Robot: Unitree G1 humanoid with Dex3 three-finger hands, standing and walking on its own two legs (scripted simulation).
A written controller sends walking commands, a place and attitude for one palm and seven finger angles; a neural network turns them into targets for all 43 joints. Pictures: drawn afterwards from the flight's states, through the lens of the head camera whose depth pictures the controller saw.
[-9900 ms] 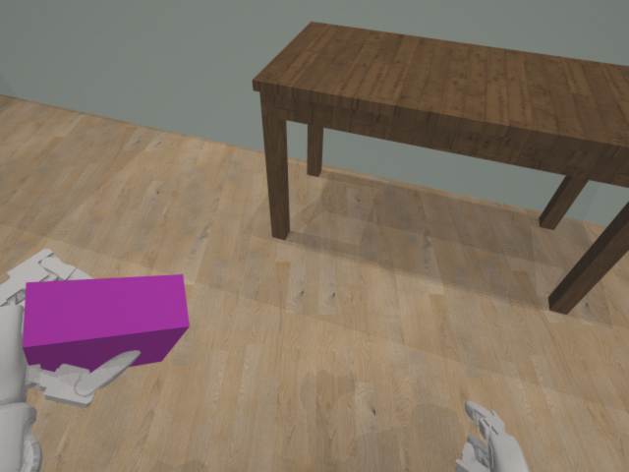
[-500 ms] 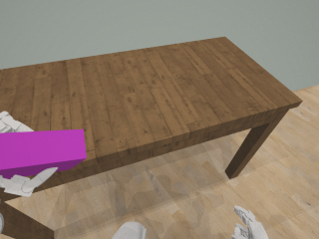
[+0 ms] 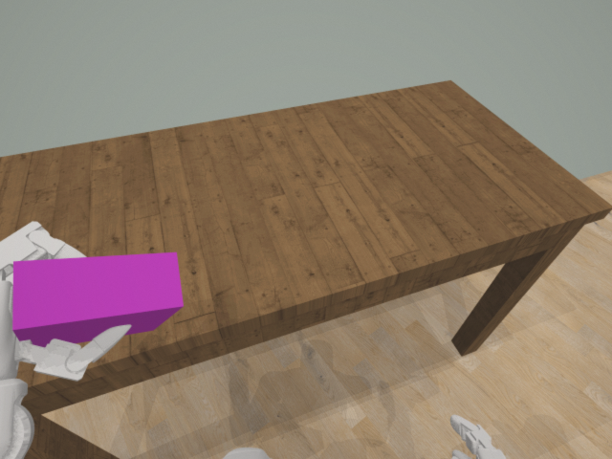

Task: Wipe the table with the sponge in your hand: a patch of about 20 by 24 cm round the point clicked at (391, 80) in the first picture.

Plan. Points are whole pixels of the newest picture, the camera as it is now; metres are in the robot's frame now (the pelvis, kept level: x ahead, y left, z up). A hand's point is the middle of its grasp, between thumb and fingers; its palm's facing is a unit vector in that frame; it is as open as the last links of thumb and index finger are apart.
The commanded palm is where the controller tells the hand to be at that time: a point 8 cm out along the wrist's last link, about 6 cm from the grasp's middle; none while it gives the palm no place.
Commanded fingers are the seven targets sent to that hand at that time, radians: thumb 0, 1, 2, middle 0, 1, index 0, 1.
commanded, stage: shuffle to correct the standing spot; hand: left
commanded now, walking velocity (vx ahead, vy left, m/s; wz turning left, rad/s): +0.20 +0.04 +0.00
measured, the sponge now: (121, 300) +0.23 +0.21 +0.15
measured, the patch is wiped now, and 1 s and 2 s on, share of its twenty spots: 0.00 0.00 0.00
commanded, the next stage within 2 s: come to a stop and stand still in 0.28 s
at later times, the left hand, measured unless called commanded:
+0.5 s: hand (86, 246) +0.28 +0.26 +0.17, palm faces +0.39 -0.83 -0.40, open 9.2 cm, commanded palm +0.23 +0.29 +0.18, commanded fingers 0.00 0.10 1.30 -1.20 -1.60 -1.20 -1.60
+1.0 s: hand (49, 221) +0.30 +0.31 +0.18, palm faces +0.42 -0.82 -0.39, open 9.2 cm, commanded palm +0.22 +0.31 +0.18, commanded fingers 0.00 0.10 1.30 -1.20 -1.60 -1.20 -1.60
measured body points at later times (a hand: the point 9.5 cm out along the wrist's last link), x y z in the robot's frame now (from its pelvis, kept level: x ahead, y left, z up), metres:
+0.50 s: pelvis +0.06 +0.02 +0.01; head +0.08 +0.02 +0.46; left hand +0.25 +0.30 +0.19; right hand +0.22 -0.22 -0.08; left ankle +0.09 +0.14 -0.71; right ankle +0.06 -0.06 -0.73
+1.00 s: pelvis +0.05 +0.05 +0.01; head +0.08 +0.05 +0.46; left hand +0.27 +0.35 +0.20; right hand +0.23 -0.19 -0.06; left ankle +0.10 +0.15 -0.73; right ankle +0.06 -0.06 -0.73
